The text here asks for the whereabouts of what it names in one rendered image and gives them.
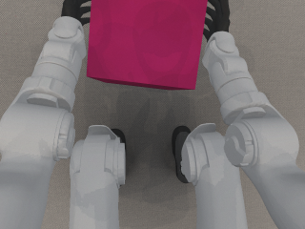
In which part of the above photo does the robot left upper arm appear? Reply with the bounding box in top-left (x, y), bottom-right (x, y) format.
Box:
top-left (0, 102), bottom-right (75, 229)

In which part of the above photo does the right robot forearm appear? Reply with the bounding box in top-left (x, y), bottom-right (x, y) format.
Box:
top-left (202, 31), bottom-right (299, 151)

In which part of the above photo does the carton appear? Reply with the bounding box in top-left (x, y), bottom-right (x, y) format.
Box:
top-left (86, 0), bottom-right (208, 91)

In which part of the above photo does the robot right hand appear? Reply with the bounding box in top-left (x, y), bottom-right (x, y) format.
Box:
top-left (203, 0), bottom-right (231, 43)

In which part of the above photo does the robot left hand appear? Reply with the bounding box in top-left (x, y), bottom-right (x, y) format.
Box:
top-left (61, 0), bottom-right (91, 26)

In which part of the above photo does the robot right upper arm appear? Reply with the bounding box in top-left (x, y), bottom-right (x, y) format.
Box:
top-left (223, 116), bottom-right (305, 229)

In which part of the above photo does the robot right foot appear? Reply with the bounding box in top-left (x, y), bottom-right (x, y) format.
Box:
top-left (172, 126), bottom-right (191, 183)

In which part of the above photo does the robot left thigh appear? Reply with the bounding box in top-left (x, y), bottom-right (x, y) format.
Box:
top-left (69, 135), bottom-right (126, 229)

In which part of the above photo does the left robot forearm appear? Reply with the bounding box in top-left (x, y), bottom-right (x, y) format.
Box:
top-left (0, 16), bottom-right (87, 154)

